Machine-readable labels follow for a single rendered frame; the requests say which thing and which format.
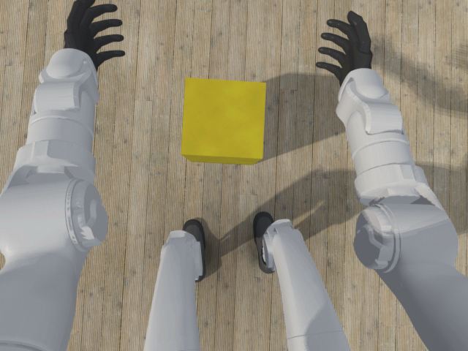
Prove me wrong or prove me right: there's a robot right hand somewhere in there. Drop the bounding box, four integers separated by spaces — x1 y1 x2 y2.
316 11 373 87

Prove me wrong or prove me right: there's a left robot thigh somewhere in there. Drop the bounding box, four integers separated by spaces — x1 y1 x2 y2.
143 237 203 351

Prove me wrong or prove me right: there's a left robot shin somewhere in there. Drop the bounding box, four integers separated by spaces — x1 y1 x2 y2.
161 230 197 255

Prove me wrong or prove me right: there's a robot left forearm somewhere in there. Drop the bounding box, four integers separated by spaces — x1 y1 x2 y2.
0 48 100 254

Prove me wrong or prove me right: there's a robot left upper arm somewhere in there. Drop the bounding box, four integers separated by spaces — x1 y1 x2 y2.
0 178 108 351

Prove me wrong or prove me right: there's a robot left hand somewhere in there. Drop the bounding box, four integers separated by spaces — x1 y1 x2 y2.
64 0 125 71

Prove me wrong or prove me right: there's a robot right forearm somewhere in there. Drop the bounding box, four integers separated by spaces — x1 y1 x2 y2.
336 68 458 256

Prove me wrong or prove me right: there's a robot right upper arm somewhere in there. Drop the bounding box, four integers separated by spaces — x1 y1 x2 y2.
353 203 468 351

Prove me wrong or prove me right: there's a carton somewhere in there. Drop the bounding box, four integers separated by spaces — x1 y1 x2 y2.
181 78 266 165

